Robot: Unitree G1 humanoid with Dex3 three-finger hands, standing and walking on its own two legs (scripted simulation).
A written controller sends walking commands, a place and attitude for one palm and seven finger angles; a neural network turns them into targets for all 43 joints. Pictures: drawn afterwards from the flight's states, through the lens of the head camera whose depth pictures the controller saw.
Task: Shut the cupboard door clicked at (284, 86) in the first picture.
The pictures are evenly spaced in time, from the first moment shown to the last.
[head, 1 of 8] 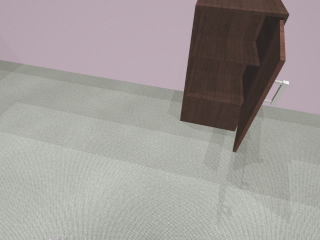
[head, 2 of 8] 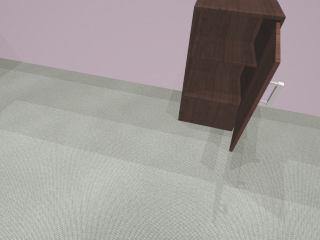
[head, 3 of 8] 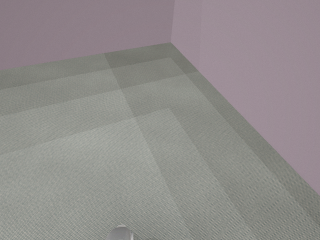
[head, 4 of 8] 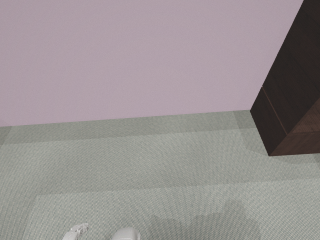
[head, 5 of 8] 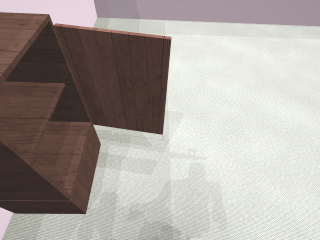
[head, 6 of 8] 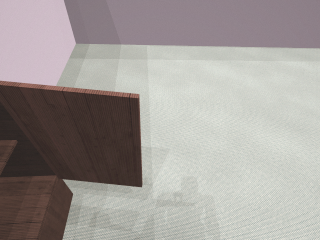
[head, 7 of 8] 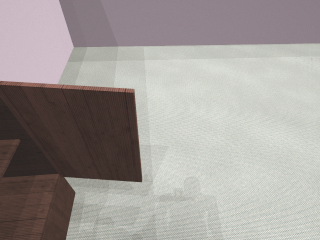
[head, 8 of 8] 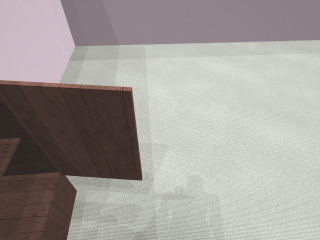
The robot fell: no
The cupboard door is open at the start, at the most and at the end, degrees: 81 81 81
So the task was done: no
